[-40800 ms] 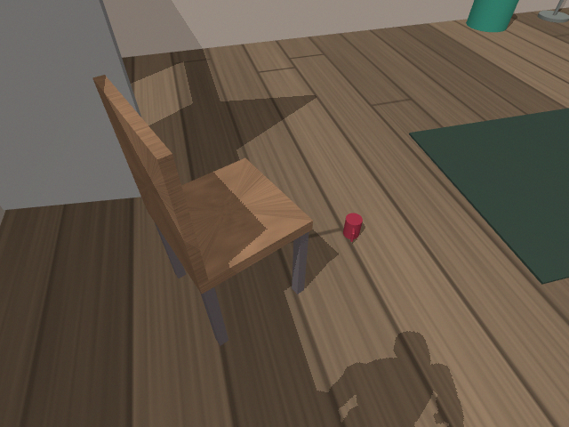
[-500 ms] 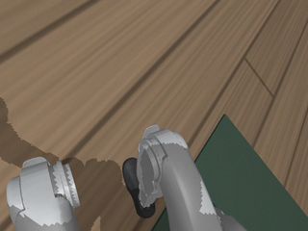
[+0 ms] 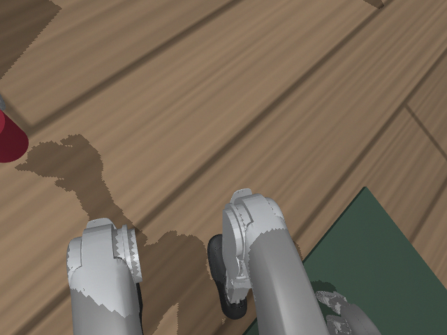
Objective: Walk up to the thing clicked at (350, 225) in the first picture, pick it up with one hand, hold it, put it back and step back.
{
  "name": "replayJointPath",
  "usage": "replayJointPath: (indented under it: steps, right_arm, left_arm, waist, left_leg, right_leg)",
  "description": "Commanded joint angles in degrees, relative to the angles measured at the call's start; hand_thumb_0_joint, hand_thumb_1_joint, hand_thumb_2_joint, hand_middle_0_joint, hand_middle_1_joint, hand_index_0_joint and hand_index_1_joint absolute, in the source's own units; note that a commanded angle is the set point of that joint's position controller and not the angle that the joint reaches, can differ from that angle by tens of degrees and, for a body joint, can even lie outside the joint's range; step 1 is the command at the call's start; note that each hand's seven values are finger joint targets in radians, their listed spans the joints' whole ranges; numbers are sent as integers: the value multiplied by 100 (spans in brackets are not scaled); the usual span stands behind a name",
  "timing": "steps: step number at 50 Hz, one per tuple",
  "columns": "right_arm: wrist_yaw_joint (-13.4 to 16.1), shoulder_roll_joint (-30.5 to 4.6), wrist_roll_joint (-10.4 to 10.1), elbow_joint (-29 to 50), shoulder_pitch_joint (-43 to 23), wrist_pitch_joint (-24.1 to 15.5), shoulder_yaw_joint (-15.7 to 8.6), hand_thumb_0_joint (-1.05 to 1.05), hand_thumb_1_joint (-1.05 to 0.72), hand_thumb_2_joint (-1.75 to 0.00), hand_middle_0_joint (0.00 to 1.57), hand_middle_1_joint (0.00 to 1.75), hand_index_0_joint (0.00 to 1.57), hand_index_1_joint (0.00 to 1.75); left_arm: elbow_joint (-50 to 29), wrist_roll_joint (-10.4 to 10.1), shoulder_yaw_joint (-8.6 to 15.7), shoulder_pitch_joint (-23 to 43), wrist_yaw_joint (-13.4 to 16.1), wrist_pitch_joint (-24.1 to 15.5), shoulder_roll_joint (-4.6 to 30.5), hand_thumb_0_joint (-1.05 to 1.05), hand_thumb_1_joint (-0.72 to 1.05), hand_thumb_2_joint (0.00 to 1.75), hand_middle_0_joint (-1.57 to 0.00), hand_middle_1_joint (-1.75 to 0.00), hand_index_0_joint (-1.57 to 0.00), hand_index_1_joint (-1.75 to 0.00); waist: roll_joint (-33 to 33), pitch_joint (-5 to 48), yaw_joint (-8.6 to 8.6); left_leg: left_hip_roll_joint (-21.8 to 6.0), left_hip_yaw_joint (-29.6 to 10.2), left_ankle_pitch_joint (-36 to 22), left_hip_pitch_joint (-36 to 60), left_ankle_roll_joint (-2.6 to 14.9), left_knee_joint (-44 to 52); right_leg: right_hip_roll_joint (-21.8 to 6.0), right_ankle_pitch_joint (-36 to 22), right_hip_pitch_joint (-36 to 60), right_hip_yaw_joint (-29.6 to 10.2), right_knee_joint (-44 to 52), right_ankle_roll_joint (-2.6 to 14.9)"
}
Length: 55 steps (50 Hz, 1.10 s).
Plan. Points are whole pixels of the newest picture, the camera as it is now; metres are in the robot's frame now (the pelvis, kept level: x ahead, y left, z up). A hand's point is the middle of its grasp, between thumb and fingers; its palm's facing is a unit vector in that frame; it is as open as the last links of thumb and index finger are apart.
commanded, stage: settle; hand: left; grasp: from above
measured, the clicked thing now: out of the picture +0.47 +0.34 -0.22
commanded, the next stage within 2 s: lift in 0.08 s
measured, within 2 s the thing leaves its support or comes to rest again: neither
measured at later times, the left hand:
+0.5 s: hand out of the picture +0.46 +0.34 -0.11, palm faces -0.48 -0.09 -0.87, open 10.0 cm
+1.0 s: hand out of the picture +0.38 +0.32 +0.05, palm faces -0.44 -0.11 -0.89, open 10.0 cm
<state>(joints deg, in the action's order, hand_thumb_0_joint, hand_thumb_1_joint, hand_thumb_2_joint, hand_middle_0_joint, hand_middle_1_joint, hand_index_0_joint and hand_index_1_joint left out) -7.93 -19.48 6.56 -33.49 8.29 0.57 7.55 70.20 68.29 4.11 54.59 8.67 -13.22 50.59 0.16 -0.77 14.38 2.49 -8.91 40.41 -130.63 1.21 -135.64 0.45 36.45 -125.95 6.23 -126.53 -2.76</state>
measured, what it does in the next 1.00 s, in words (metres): rises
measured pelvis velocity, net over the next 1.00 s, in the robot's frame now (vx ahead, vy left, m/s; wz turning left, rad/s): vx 0.00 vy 0.00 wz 0.10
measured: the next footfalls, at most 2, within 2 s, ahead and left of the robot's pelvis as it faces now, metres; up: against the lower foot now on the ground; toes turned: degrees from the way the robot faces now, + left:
none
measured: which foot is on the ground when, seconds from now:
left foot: down 0.00-1.00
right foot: down 0.00-1.00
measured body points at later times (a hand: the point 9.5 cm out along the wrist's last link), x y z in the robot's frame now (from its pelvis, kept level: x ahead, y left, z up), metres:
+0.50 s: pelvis +0.00 +0.00 +0.03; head +0.23 +0.09 +0.40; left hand +0.48 +0.34 -0.06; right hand +0.05 -0.27 -0.06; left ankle +0.07 +0.11 -0.32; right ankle +0.12 -0.13 -0.32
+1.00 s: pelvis +0.00 +0.00 +0.15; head +0.18 +0.06 +0.56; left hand +0.40 +0.32 +0.11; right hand +0.14 -0.26 +0.04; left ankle +0.07 +0.11 -0.32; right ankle +0.12 -0.13 -0.32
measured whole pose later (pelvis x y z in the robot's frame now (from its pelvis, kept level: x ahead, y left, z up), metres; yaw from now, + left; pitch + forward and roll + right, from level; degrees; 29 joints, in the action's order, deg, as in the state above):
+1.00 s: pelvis +0.00 +0.00 +0.15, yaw +6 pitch +32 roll -6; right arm -1.6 -15.5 -0.1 -34.8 9.6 4.9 0.2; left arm 43.3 57.4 -0.5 29.6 1.9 -8.7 37.5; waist 2.4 10.4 7.1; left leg 1.0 -4.1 37.4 -102.0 1.3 -107.2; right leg 0.3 33.7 -100.2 1.9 -101.6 -2.7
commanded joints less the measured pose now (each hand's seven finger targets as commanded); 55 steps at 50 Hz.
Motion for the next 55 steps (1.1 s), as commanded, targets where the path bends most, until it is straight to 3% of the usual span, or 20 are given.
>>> replayJointPath:
  steps: [1,4,9,10,11,16,18,20,22,25,28,30,38,42,45,46,47,50,52,55]
  right_arm:
    - [126,-1506,-3,-48,1449,112,-523,0,-91,-90,20,30,20,30]
    - [169,-1482,1,-31,1374,153,-518,0,-91,-90,20,30,20,30]
    - [219,-1395,-1,-80,1378,170,-536,0,-94,-92,20,30,20,30]
    - [228,-1416,-16,-105,1403,173,-555,0,-89,-89,20,30,20,30]
    - [234,-1432,-32,-75,1382,167,-609,0,-94,-91,20,30,20,30]
    - [253,-1378,-169,-143,1550,166,-721,0,-92,-91,20,30,20,30]
    - [254,-1334,-203,-124,1596,187,-743,0,-92,-91,20,30,20,30]
    - [284,-1382,-253,-141,1560,229,-819,0,-92,-91,20,30,20,30]
    - [290,-1311,-285,-78,1592,264,-830,0,-92,-91,20,30,20,30]
    - [323,-1214,-339,-2,1580,336,-896,0,-92,-91,20,30,20,30]
    - [362,-1174,-358,22,1582,369,-931,0,-92,-91,20,30,20,30]
    - [411,-1170,-392,37,1525,384,-981,0,-92,-91,20,30,20,30]
    - [489,-1051,-508,130,1331,405,-1114,0,-91,-91,20,30,20,30]
    - [562,-926,-573,154,1220,380,-1160,0,-91,-91,20,30,20,30]
    - [638,-814,-628,160,1116,358,-1178,0,-90,-90,20,30,20,30]
    - [675,-812,-651,156,1071,344,-1193,0,-90,-90,20,30,20,30]
    - [710,-756,-668,148,1053,333,-1169,0,-90,-90,20,30,20,30]
    - [795,-667,-728,143,951,284,-1176,0,-90,-90,20,30,20,30]
    - [848,-626,-760,96,916,257,-1152,0,-90,-90,20,30,20,30]
    - [937,-560,-817,62,854,203,-1162,0,-90,-90,20,30,20,30]
  left_arm:
    - [-1161,-69,478,2164,250,-215,1859,0,67,78,-105,-67,-106,-67]
    - [-1228,11,613,2261,375,-330,2085,0,67,79,-105,-66,-105,-66]
    - [-1380,104,530,2531,517,-354,2055,0,63,76,-104,-70,-105,-69]
    - [-1327,91,563,2459,539,-325,2062,0,56,82,-96,-62,-97,-62]
    - [-1378,50,580,2376,538,-267,2032,0,60,76,-101,-69,-102,-68]
    - [-1342,-194,511,2212,358,79,1847,0,67,86,-106,-69,-105,-70]
    - [-1312,-264,405,2095,208,180,1664,0,69,85,-108,-68,-107,-69]
    - [-1388,-261,454,1824,78,235,1696,0,70,82,-109,-65,-108,-65]
    - [-1696,-361,357,1762,-85,243,1485,0,71,82,-110,-64,-110,-65]
    - [-2154,-538,474,1603,-294,208,1542,0,72,80,-111,-65,-111,-65]
    - [-2403,-731,437,1331,-466,117,1270,0,70,86,-111,-65,-110,-66]
    - [-2608,-756,541,1185,-497,67,1405,0,70,85,-110,-65,-109,-66]
    - [-3423,-1015,432,452,-508,48,916,0,69,80,-107,-62,-107,-63]
    - [-3975,-1114,336,209,-409,206,720,0,69,80,-106,-65,-106,-65]
    - [-4095,-1204,282,-174,-367,345,501,0,70,80,-106,-65,-106,-65]
    - [-4093,-1231,357,-266,-342,397,592,0,72,82,-108,-64,-107,-65]
    - [-4058,-1210,213,-336,-341,436,402,0,71,81,-107,-65,-107,-65]
    - [-4180,-1236,144,-687,-322,561,228,0,71,79,-106,-63,-106,-63]
    - [-3937,-1247,136,-1116,-303,659,89,0,69,78,-106,-62,-106,-62]
    - [-4156,-1216,111,-1102,-283,728,50,0,70,80,-105,-65,-105,-65]
  waist:
    - [2048,4192,233]
    - [2318,4300,127]
    - [2608,4485,190]
    - [2636,4492,133]
    - [2648,4657,68]
    - [2556,5006,-12]
    - [2390,4815,33]
    - [2424,4807,-131]
    - [2405,4902,-134]
    - [2221,5134,-267]
    - [2046,4999,-269]
    - [2098,5033,-352]
    - [2133,5143,-537]
    - [2064,5258,-604]
    - [1739,4903,-601]
    - [1637,4882,-649]
    - [1673,4715,-622]
    - [1314,4732,-697]
    - [1137,4299,-725]
    - [1098,4298,-796]
  left_leg:
    - [-101,393,-1690,3236,-43,1438]
    - [-70,471,-1436,3264,-62,1545]
    - [-100,470,-1198,3523,-65,1749]
    - [-89,447,-1203,3536,-68,1813]
    - [-87,423,-1220,3697,-68,1882]
    - [-107,420,-1428,3973,-25,2130]
    - [-109,448,-1388,3847,-4,2195]
    - [-86,371,-1505,4018,-39,2306]
    - [-113,380,-1622,4228,-34,2396]
    - [-112,452,-1687,4293,7,2556]
    - [-109,401,-1606,4400,9,2751]
    - [-97,354,-1685,4616,-12,2864]
    - [-232,-22,-1615,5712,-67,3888]
    - [-246,227,-1699,6094,-26,4178]
    - [-226,343,-1350,5949,22,4505]
    - [-236,332,-1167,6063,36,4643]
    - [-244,397,-1122,6060,33,4750]
    - [-224,528,-1212,6321,64,5002]
    - [-229,523,-1158,6404,60,5314]
    - [-229,550,-1232,6863,42,5718]
  right_leg:
    - [171,-1253,1937,343,1099,576]
    - [157,-1067,1900,305,1104,579]
    - [164,-923,1761,306,1112,558]
    - [142,-940,1732,315,1105,557]
    - [131,-945,1697,312,1117,567]
    - [114,-1151,1867,233,1247,547]
    - [116,-1125,1952,202,1377,557]
    - [89,-1106,1812,181,1396,594]
    - [89,-1124,1922,139,1521,589]
    - [84,-1188,2226,22,1701,561]
    - [55,-1128,2293,-22,1902,554]
    - [44,-1145,2317,-45,1989,573]
    - [51,-1133,2705,-50,2383,457]
    - [87,-1264,3325,-116,2884,456]
    - [97,-1180,3880,-157,3302,429]
    - [100,-1093,4031,-167,3448,409]
    - [126,-1058,4164,-181,3580,413]
    - [141,-1142,4820,-251,4054,390]
    - [136,-1086,5072,-260,4347,371]
    - [168,-1155,5597,-307,4741,385]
